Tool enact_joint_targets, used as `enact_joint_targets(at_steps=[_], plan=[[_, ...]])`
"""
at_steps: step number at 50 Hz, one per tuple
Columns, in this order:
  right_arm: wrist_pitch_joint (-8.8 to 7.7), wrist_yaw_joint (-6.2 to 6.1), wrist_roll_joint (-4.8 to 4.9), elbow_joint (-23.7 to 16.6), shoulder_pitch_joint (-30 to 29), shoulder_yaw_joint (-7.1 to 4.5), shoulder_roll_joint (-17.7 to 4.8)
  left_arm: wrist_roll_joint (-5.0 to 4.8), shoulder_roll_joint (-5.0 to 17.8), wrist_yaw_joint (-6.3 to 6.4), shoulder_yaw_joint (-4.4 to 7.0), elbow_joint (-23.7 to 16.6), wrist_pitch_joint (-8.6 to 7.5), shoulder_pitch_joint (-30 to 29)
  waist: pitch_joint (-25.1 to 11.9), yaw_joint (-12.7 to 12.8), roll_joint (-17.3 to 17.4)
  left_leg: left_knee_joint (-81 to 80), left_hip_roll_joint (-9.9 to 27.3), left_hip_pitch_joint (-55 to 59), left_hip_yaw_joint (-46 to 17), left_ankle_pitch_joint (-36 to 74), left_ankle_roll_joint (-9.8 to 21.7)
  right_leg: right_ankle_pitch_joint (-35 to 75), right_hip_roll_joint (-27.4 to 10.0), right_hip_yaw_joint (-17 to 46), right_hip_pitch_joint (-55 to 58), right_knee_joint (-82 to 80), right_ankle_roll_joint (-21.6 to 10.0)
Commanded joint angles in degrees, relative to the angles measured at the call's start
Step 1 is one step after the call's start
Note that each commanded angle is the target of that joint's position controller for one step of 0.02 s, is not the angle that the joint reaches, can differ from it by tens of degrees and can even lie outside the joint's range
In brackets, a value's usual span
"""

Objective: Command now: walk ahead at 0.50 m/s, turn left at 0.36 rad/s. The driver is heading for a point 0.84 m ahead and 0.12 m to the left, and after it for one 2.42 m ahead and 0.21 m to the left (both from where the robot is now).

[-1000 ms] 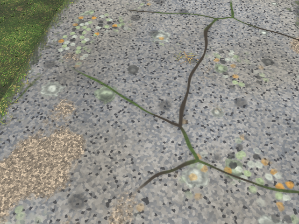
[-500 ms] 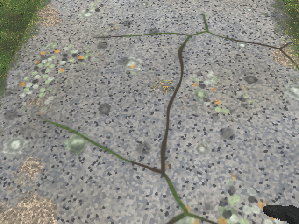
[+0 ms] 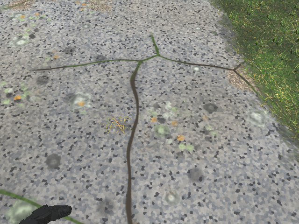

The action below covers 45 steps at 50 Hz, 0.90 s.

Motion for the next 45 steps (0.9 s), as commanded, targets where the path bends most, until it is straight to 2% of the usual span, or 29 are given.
enact_joint_targets(at_steps=[1,3,4,5,6,7,8,9,10,11,13,14,18,20,23,25,26,27,28,29,30,31,32,35,37,38,40,42,45], plan=[[-0.20,-0.66,0.42,-3.7,-1.2,-2.60,-10.4,-0.60,5.6,-0.23,1.82,-4.7,-1.38,-3.1,-1.2,3.3,7.2,-2.6,13.7,-5.2,-13.0,9.8,8.0,1.6,2.3,-1.0,10.3,-4.4,-0.5],[0.27,-0.83,0.23,-3.8,-1.7,-2.53,-9.9,-0.67,7.1,0.01,2.78,-3.7,-1.68,0.8,-2.4,6.2,7.7,2.0,12.9,-5.6,-13.9,9.7,6.2,-0.9,2.1,-1.6,17.5,-7.4,-2.5],[0.29,-0.78,-0.10,-4.1,-2.0,-2.00,-8.3,-0.25,8.8,0.48,3.67,-2.7,-1.79,5.8,-5.2,8.8,7.2,8.2,10.1,-8.0,-12.5,11.3,4.6,-2.2,0.6,-1.2,25.6,-8.4,-4.1],[0.04,-0.61,-1.09,-5.6,-2.8,-0.74,-4.9,0.65,12.2,1.10,4.70,-1.9,-1.77,14.7,-12.6,12.8,1.5,23.8,6.4,-15.0,-8.5,3.9,2.4,-4.3,-8.9,7.4,39.1,-7.4,-7.8],[-0.60,-0.72,0.23,-7.2,4.2,0.50,-0.9,0.76,16.2,1.02,5.83,-0.2,-0.59,19.3,-20.3,10.6,-15.6,41.3,0.2,-32.5,-1.0,-17.7,-0.6,-15.3,-21.4,29.5,54.3,-11.4,-16.0],[-0.59,-0.94,1.07,-6.4,3.5,-0.62,-6.1,0.16,11.7,0.68,4.88,0.0,-0.26,19.1,-16.8,11.3,-12.3,50.3,3.8,-39.3,-3.0,-19.2,-1.2,-25.3,-21.5,35.3,51.4,-14.7,-16.3],[-0.29,-0.92,1.04,-6.8,-1.2,-1.56,-8.9,-0.06,8.5,0.74,4.00,-0.2,-0.22,16.9,-9.8,11.8,-7.4,53.1,5.6,-41.3,-2.9,-14.1,-1.4,-24.1,-19.2,27.6,45.4,-15.6,-14.3],[0.07,-0.99,0.55,-7.0,-3.3,-1.67,-8.5,0.24,7.1,0.66,3.44,-0.3,-0.20,13.6,-6.4,10.4,-4.1,52.7,7.4,-39.7,-1.8,-9.9,-1.9,-17.6,-16.8,20.9,39.3,-16.7,-13.2],[0.45,-0.95,0.01,-7.5,-5.0,-1.85,-7.8,0.61,5.5,0.57,2.97,-0.1,-0.12,10.6,-2.9,9.1,-3.6,50.8,8.3,-38.2,-1.4,-7.5,-2.5,-7.6,-14.8,15.5,34.0,-17.9,-13.0],[1.08,-0.80,-0.08,-7.7,-4.9,-2.02,-7.0,1.11,4.9,0.61,2.78,0.0,-0.25,8.5,-1.4,7.3,-4.9,49.6,9.3,-35.3,-1.1,-6.7,-3.0,2.5,-13.6,10.4,29.7,-18.4,-12.7],[2.29,-0.70,-0.20,-8.3,-4.7,-1.82,-4.9,0.94,5.3,0.60,3.18,0.6,-0.67,6.4,-1.1,5.6,-5.1,46.8,9.2,-31.9,0.9,-6.2,-4.3,18.5,-12.5,3.0,25.5,-18.8,-13.3],[2.67,-0.67,-0.47,-9.2,-5.7,-1.67,-4.3,0.71,6.3,0.78,3.55,1.1,-0.73,5.9,-1.0,5.3,-4.7,44.0,9.2,-31.9,1.5,-4.7,-4.9,22.4,-12.6,0.5,24.8,-19.2,-13.6],[2.95,0.68,-0.81,-11.2,-9.8,-0.90,-2.9,0.15,9.0,1.96,4.48,2.4,0.51,4.5,-3.0,6.0,-3.9,29.4,8.8,-25.9,4.3,8.7,-4.5,24.4,-11.2,-8.1,23.9,-19.4,-12.9],[3.01,1.67,-0.84,-12.3,-12.4,-1.17,-3.7,-0.46,9.7,2.27,4.67,3.2,1.03,5.0,-3.6,6.7,-3.6,24.0,8.2,-23.2,5.0,12.2,-3.5,22.8,-11.4,-10.1,25.0,-18.2,-11.9],[3.60,2.67,-1.04,-14.5,-14.6,-2.19,-6.0,-1.92,11.5,2.21,5.33,4.0,1.62,5.3,-3.8,6.4,-3.3,19.3,7.3,-21.4,5.7,8.7,-1.2,21.2,-13.1,-10.8,28.0,-13.5,-10.6],[3.89,2.67,-1.30,-14.4,-11.5,-3.33,-7.8,-2.83,12.0,2.31,5.65,4.0,2.08,4.6,-5.2,4.0,-2.4,13.6,4.6,-15.2,7.9,8.6,1.2,23.9,-12.0,-12.5,28.0,-4.8,-8.6],[3.85,2.01,-1.47,-13.1,-6.5,-4.63,-10.3,-2.41,10.4,2.23,5.23,4.4,2.22,6.4,-8.1,2.2,0.6,10.1,2.4,-6.9,8.2,13.8,3.1,21.3,-8.7,-14.1,25.6,4.8,-6.4],[3.97,0.56,-1.54,-13.6,-2.9,-6.18,-16.4,0.10,8.2,1.92,4.26,3.6,2.24,9.7,-11.8,1.7,12.5,9.0,12.8,5.5,-6.1,40.1,7.8,-0.1,-4.0,-16.0,13.8,21.7,-1.9],[3.64,0.18,-2.75,-16.2,-6.0,-5.70,-19.9,2.35,4.7,1.41,2.68,2.1,2.31,14.1,-18.3,6.5,20.8,8.8,26.2,16.1,-29.5,50.3,20.9,-41.0,5.7,-9.6,-2.2,39.5,1.7],[3.34,0.80,-2.34,-17.0,-6.7,-4.59,-14.9,0.49,9.2,0.98,3.45,3.4,2.75,11.8,-23.2,2.6,11.7,5.3,25.4,13.7,-28.2,37.7,21.1,-37.6,3.4,-0.6,-3.1,43.6,1.1],[2.92,0.92,-2.02,-17.1,-10.4,-3.44,-11.8,-1.14,10.2,1.02,3.63,3.1,3.36,9.0,-17.2,3.6,8.7,4.7,23.3,8.3,-21.0,31.5,17.7,-33.0,1.0,-1.4,-4.9,42.6,0.2],[2.89,0.77,-1.26,-16.4,-12.8,-2.55,-9.0,-0.81,9.1,1.58,3.46,3.9,4.04,8.5,-13.4,4.9,4.9,4.2,20.1,3.3,-16.0,25.5,14.0,-29.6,-1.2,-1.9,-4.4,38.5,0.2],[3.08,0.54,-1.24,-16.1,-14.8,-1.73,-7.3,-0.24,8.9,2.20,3.46,4.3,4.75,7.8,-11.4,5.7,5.1,3.2,18.1,-1.9,-13.0,22.3,12.1,-27.0,-2.4,-1.9,-1.6,34.4,0.6],[2.53,0.17,-3.31,-14.6,-18.3,-0.67,-5.3,-0.20,6.2,2.44,2.76,6.5,6.01,12.0,-10.7,8.8,8.2,0.6,14.6,-12.3,-4.9,22.7,11.1,-21.6,-2.0,-3.6,10.7,26.0,2.1],[2.08,-0.09,-3.64,-12.9,-18.6,-0.49,-4.7,-0.10,4.4,2.53,1.88,6.8,6.11,11.0,-9.8,7.8,8.8,-0.2,14.2,-13.1,-2.7,18.4,10.7,-19.2,-2.5,-3.6,14.4,17.2,2.3],[2.07,-0.24,-3.77,-12.0,-18.2,-0.64,-5.2,-0.14,4.7,2.53,1.77,6.6,6.18,9.9,-9.4,6.8,9.0,-0.7,14.9,-12.8,-3.0,14.6,10.9,-18.2,-2.5,-3.6,15.4,14.5,2.1],[2.51,-0.61,-3.63,-10.8,-18.2,-1.20,-7.3,-0.48,6.8,2.52,2.26,5.9,6.46,8.2,-7.5,5.9,9.3,-1.5,16.4,-12.6,-4.5,6.4,11.3,-17.7,-1.8,-4.5,15.4,12.1,1.5],[3.16,-1.07,-3.00,-10.1,-18.5,-1.60,-8.5,-0.64,8.0,2.49,2.71,5.2,6.64,7.4,-5.4,5.7,8.9,-1.6,17.8,-11.7,-6.0,1.6,11.2,-18.8,-1.1,-5.3,14.0,10.6,0.5],[3.95,-1.79,-1.68,-9.2,-19.3,-1.83,-8.3,-0.32,6.7,2.03,2.72,5.5,6.61,9.5,-4.4,7.2,7.9,1.4,17.9,-10.0,-4.9,2.6,9.3,-15.5,0.2,-7.4,15.9,3.3,-2.0]])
